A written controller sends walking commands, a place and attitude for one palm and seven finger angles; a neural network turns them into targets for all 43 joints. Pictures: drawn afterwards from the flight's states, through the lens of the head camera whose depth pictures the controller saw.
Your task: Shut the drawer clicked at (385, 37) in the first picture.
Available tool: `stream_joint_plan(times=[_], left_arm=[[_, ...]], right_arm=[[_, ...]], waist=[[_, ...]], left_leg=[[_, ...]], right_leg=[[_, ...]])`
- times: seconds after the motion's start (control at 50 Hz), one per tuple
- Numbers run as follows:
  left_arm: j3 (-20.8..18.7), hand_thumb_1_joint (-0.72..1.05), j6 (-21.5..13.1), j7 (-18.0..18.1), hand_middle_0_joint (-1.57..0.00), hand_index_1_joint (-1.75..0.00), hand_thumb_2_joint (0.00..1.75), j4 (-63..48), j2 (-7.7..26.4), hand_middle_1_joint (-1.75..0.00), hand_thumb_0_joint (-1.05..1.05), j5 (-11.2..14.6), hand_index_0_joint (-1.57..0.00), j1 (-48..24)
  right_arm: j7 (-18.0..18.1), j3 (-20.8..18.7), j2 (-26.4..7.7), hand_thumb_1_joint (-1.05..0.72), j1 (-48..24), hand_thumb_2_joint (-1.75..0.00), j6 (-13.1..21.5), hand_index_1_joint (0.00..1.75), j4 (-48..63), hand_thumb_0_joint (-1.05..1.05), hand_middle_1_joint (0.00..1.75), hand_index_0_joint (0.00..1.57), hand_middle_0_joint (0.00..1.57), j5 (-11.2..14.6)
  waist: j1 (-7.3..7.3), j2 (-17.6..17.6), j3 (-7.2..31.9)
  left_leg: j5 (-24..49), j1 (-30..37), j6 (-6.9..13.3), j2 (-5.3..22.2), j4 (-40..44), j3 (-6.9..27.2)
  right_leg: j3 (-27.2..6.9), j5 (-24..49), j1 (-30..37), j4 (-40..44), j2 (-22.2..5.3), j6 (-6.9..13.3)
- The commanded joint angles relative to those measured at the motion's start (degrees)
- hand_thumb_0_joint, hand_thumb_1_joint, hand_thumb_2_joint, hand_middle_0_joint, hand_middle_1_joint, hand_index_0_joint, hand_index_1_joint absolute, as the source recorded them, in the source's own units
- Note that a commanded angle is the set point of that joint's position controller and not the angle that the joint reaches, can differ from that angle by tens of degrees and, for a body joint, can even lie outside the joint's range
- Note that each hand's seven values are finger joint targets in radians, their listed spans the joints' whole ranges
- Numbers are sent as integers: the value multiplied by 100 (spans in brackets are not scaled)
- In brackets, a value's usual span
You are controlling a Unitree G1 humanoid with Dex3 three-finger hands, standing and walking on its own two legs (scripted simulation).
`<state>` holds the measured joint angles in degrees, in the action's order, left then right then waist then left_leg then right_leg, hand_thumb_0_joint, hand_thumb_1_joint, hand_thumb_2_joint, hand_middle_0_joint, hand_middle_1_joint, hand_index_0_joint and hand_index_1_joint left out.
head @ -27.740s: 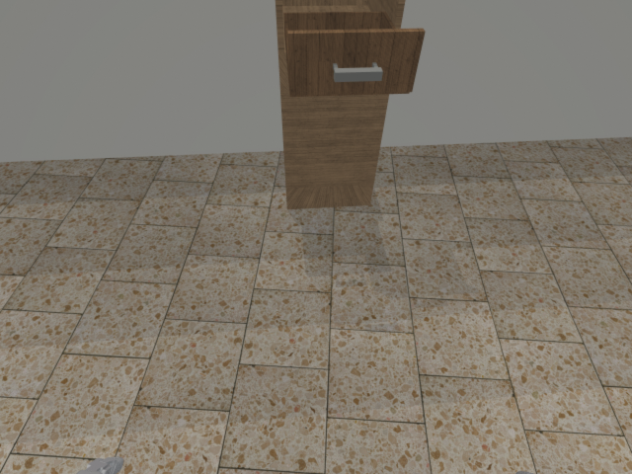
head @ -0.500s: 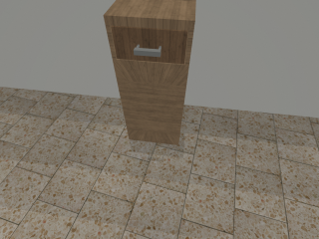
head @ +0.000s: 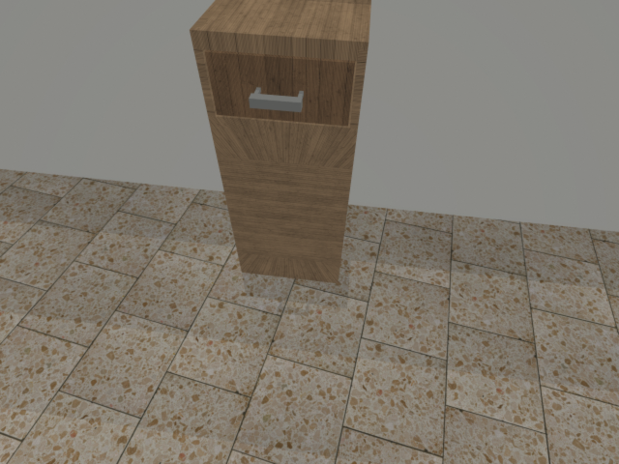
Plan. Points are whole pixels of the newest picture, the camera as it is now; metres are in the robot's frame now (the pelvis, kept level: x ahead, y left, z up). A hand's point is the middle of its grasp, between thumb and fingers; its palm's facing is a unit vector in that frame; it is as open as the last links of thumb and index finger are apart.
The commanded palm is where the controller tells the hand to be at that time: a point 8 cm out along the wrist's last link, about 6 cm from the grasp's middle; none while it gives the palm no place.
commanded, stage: look to check the result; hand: left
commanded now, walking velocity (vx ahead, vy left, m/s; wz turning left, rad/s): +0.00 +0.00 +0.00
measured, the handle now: (277, 97) +0.86 +0.12 +0.02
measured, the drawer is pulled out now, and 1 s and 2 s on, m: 0.00 0.00 0.00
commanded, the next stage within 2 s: stand and wait in 0.38 s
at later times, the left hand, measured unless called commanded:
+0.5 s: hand out of the picture -0.01 +0.16 -0.18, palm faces +0.06 -0.98 -0.17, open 7.4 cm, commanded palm none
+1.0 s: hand out of the picture -0.01 +0.15 -0.17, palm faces +0.06 -0.98 -0.18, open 7.4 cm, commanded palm none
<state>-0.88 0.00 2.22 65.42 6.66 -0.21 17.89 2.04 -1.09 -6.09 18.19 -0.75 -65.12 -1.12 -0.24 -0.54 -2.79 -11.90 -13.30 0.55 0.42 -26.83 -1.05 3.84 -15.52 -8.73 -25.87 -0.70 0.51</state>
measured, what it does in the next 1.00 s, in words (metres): stands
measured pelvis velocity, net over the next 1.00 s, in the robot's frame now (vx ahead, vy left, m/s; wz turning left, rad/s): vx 0.01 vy -0.01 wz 0.00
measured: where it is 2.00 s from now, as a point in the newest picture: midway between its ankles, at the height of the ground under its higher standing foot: outside the picture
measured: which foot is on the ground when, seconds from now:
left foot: down 0.00-1.00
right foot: down 0.00-1.00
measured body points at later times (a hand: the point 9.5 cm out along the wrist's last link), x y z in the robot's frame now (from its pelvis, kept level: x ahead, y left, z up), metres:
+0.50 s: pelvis +0.01 +0.00 +0.00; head +0.02 -0.01 +0.45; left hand -0.01 +0.21 -0.16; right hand -0.01 -0.21 -0.16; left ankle +0.03 +0.11 -0.74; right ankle -0.02 -0.11 -0.74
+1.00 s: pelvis +0.01 -0.01 +0.00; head +0.03 -0.01 +0.45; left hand -0.01 +0.21 -0.16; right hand -0.01 -0.22 -0.16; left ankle +0.03 +0.11 -0.74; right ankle -0.02 -0.11 -0.74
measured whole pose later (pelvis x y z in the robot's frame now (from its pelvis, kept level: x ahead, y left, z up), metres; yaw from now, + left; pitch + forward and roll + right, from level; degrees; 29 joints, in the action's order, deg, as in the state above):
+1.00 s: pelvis +0.01 -0.01 +0.00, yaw +0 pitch -2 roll +0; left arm -0.9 -0.3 2.1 65.8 7.2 -0.1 16.6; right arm 2.3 -0.8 -6.9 16.3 -0.3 -65.9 -0.9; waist 0.0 -0.5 -3.5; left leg -11.9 -11.3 -0.2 0.8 -24.9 -0.8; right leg 4.1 -15.7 -6.8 -24.2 -0.2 1.1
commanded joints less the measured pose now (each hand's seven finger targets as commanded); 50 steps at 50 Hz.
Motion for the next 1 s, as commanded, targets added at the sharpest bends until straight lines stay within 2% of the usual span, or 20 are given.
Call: stream_joint_plan(times=[0.0, 0.08, 0.16, 0.24, 0.28, 0.5, 0.76, 0.98], left_arm=[[-106, 90, -62, 21, -20, -30, 90, -67, 508, -30, 0, -19, -20, 473], [-102, 90, -58, 21, -20, -30, 90, -44, 506, -30, 0, -19, -20, 485], [-106, 90, -64, 22, -20, -30, 90, -34, 519, -30, 0, -20, -20, 482], [-108, 90, -58, 25, -20, -30, 90, -36, 535, -30, 0, -25, -20, 475], [-107, 90, -64, 21, -20, -30, 90, -25, 525, -30, 0, -21, -20, 470], [-126, 90, -70, 18, -20, -30, 90, -65, 554, -30, 0, -18, -20, 395], [-121, 90, -85, 17, -20, -30, 90, -55, 603, -30, 0, -17, -20, 364], [-119, 90, -84, 15, -20, -30, 90, -45, 603, -30, 0, -13, -20, 355]], right_arm=[[51, -65, -444, -90, 482, -90, 81, 30, 117, 0, 30, 20, 20, 28], [62, -55, -449, -90, 453, -90, 89, 30, 111, 0, 30, 20, 20, 34], [65, -56, -458, -90, 432, -90, 94, 30, 102, 0, 30, 20, 20, 39], [62, -61, -483, -90, 387, -90, 88, 30, 97, 0, 30, 20, 20, 45], [63, -52, -470, -90, 386, -90, 94, 30, 86, 0, 30, 20, 20, 34], [71, -53, -523, -90, 334, -90, 112, 30, 71, 0, 30, 20, 20, 35], [66, -55, -526, -90, 295, -90, 98, 30, 49, 0, 30, 20, 20, 38], [75, -51, -544, -90, 290, -90, 105, 30, 31, 0, 30, 20, 20, 39]], waist=[[-20, -35, -246], [-8, -96, -281], [-6, 67, -237], [4, -64, -327], [-3, 36, -286], [0, -71, -260], [1, 56, -269], [-2, -22, -246]], left_leg=[[505, 176, 164, 455, 497, 443], [560, 161, 170, 479, 534, 456], [681, 214, 169, 482, 523, 449], [617, 185, 162, 473, 547, 454], [664, 214, 157, 469, 540, 440], [788, 256, 149, 485, 565, 451], [778, 294, 122, 475, 541, 404], [828, 339, 118, 494, 566, 414]], right_leg=[[-465, 159, -453, 710, -487, 242], [-454, 250, -412, 691, -471, 229], [-431, 349, -348, 686, -483, 220], [-436, 248, -398, 717, -472, 219], [-434, 311, -359, 720, -488, 216], [-429, 425, -264, 718, -488, 212], [-450, 474, -269, 783, -511, 226], [-434, 504, -225, 781, -508, 226]])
